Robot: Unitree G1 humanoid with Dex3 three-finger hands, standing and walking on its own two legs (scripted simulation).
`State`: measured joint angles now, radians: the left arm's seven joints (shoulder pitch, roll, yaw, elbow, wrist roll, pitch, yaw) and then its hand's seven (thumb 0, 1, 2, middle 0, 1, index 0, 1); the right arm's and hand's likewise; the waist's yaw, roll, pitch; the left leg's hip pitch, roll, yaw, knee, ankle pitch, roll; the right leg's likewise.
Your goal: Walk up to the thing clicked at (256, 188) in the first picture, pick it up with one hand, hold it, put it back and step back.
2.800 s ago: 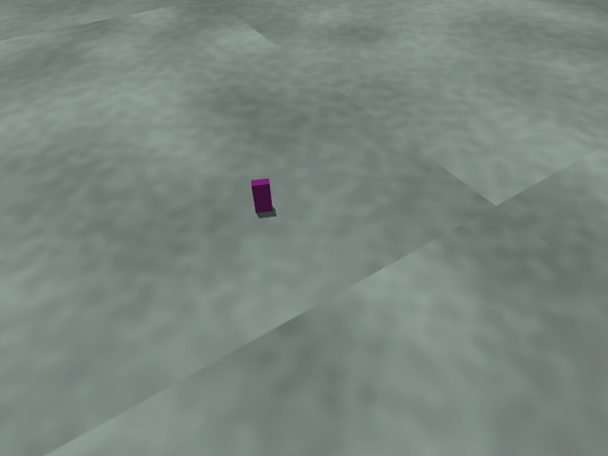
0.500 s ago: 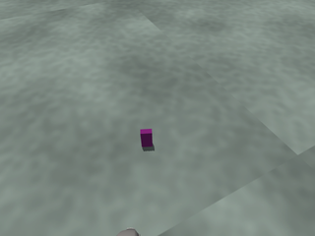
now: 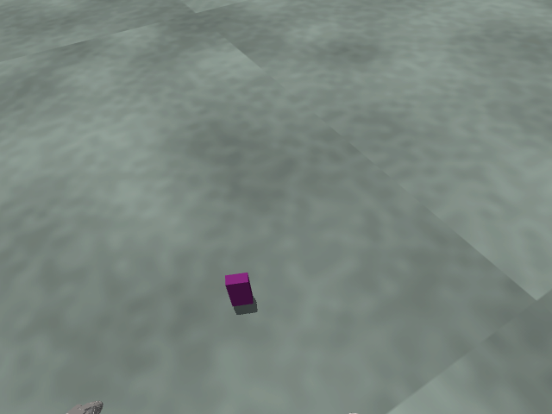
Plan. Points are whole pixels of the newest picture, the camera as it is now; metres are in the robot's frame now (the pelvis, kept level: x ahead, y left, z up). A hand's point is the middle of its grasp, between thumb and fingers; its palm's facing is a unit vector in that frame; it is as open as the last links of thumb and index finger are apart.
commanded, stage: walk up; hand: left
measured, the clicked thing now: (239, 290) +0.65 +0.20 -0.66
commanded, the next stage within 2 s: none
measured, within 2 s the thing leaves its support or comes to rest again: neither
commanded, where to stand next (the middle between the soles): +0.31 +0.00 m, yaw +1 degrees
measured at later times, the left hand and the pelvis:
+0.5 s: hand (117, 392) +0.19 +0.29 -0.14, palm faces -0.05 -0.94 -0.34, open 7.4 cm; pelvis +0.16 +0.02 +0.01, yaw +1 degrees
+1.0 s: hand (144, 334) +0.29 +0.27 -0.14, palm faces +0.01 -0.92 -0.40, open 7.4 cm; pelvis +0.23 +0.00 +0.00, yaw +2 degrees
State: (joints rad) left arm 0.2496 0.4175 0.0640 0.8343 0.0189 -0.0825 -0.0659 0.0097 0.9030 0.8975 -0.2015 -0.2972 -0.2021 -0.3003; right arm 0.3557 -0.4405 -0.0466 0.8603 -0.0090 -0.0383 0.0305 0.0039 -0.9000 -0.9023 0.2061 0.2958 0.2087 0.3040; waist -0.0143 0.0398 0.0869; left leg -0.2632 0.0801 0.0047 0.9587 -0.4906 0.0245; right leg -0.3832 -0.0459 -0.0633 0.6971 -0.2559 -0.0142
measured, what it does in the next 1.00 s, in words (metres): walks ahead: left foot, then right foot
